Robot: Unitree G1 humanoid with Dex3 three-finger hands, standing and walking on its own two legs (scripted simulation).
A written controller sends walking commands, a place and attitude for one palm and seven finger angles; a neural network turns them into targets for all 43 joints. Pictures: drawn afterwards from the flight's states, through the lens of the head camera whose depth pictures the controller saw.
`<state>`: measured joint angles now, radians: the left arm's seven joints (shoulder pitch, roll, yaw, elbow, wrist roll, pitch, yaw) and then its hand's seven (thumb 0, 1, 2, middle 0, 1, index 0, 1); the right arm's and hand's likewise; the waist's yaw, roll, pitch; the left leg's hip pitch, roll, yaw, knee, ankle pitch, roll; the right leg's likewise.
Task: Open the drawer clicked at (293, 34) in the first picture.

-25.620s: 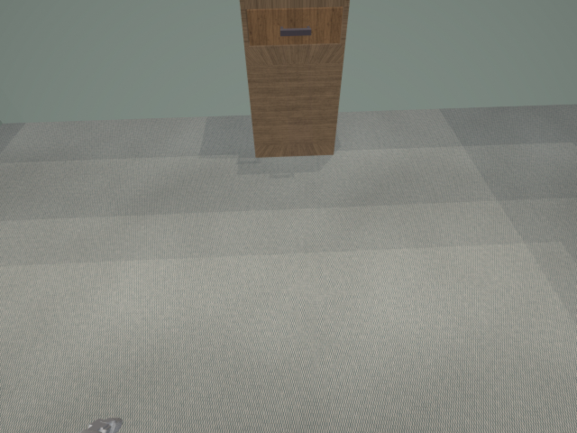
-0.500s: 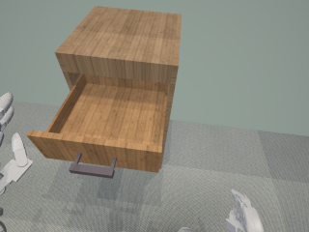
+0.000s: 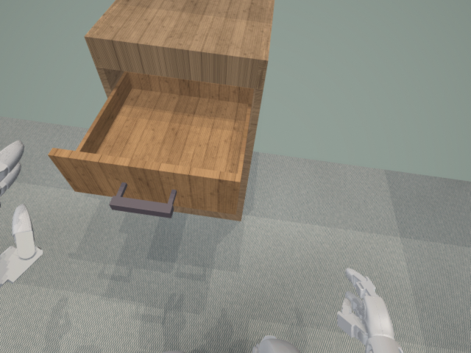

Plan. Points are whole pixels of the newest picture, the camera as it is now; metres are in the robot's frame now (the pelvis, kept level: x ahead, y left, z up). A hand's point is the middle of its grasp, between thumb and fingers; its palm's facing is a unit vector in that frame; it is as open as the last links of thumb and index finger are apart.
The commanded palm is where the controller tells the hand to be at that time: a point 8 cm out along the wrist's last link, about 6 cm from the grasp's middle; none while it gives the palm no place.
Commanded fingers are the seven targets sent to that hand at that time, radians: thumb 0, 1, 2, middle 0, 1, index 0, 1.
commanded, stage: stop stepping back and stand still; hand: left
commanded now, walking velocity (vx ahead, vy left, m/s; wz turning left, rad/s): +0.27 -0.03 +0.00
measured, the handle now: (145, 198) +0.41 +0.21 -0.08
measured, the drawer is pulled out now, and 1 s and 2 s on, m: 0.30 0.30 0.30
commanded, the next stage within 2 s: let the arm hang, fingers relaxed in 0.64 s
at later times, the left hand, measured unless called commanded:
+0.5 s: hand (11, 324) +0.13 +0.22 +0.18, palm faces +0.34 -0.79 -0.52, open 7.4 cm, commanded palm +0.07 +0.26 +0.18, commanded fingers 0.00 0.90 0.90 -0.20 -0.30 -0.20 -0.30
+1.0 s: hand out of the picture +0.02 +0.17 -0.15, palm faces -0.01 -0.97 -0.23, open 7.4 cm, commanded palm none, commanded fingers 0.00 0.90 0.90 -0.20 -0.30 -0.20 -0.30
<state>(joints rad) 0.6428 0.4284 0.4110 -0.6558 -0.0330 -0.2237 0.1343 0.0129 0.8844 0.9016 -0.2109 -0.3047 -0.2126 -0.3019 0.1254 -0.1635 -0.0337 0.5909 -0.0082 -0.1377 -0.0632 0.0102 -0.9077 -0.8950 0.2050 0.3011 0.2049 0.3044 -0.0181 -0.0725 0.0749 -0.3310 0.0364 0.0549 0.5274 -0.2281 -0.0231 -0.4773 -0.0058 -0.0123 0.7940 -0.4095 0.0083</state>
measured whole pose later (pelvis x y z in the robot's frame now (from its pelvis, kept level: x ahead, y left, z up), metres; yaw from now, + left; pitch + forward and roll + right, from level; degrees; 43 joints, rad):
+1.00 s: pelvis -0.07 -0.01 +0.00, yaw +1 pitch -1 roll +0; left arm 0.26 0.19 0.01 0.80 0.03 0.07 0.01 0.01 0.91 0.90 -0.19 -0.30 -0.19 -0.30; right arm 0.18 -0.22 0.02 0.87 -0.02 0.00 0.00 0.01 -0.91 -0.89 0.20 0.30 0.20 0.30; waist -0.02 0.00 0.04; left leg -0.22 -0.01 0.04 0.51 -0.27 0.02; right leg -0.27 0.00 -0.08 0.52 -0.22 -0.04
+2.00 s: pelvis -0.05 -0.02 +0.01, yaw +0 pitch -2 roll +0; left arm 0.30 0.11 0.00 1.14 0.02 -0.01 0.04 0.00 0.91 0.90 -0.20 -0.30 -0.20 -0.30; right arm 0.34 -0.11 0.01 1.12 -0.01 0.00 -0.04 0.00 -0.91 -0.90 0.20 0.30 0.20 0.30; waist -0.02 0.02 0.06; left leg -0.13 0.01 0.05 0.40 -0.23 0.01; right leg -0.19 0.02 -0.06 0.40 -0.18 -0.05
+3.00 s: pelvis -0.04 -0.03 +0.01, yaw +0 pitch -2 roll +0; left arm 0.29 0.11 0.01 1.15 0.01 -0.01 0.04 0.00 0.91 0.90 -0.20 -0.30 -0.20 -0.30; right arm 0.33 -0.11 0.01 1.13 -0.01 0.00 -0.05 0.00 -0.91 -0.90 0.20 0.30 0.20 0.30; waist -0.01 0.03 0.07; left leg -0.10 0.03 0.05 0.38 -0.25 -0.01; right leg -0.16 0.04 -0.07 0.38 -0.19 -0.06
